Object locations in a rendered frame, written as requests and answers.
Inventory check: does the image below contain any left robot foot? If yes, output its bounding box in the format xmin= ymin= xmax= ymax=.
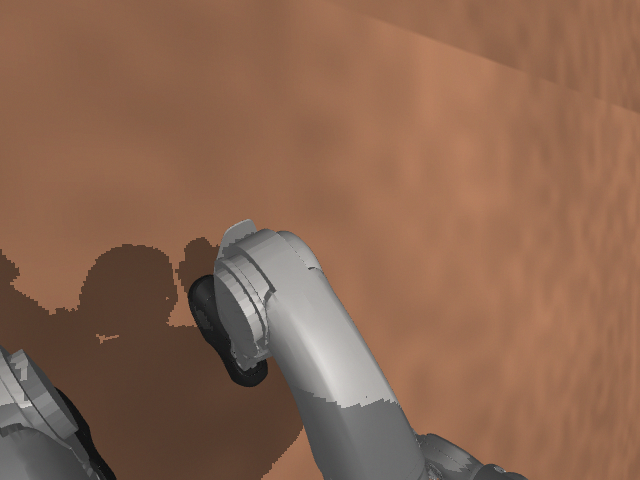
xmin=55 ymin=387 xmax=117 ymax=480

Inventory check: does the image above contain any right robot arm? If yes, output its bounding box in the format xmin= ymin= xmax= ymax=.
xmin=473 ymin=464 xmax=528 ymax=480

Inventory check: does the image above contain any right robot hand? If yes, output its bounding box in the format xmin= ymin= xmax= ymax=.
xmin=412 ymin=428 xmax=484 ymax=480

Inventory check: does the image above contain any right robot foot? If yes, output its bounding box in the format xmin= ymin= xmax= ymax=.
xmin=188 ymin=275 xmax=268 ymax=387

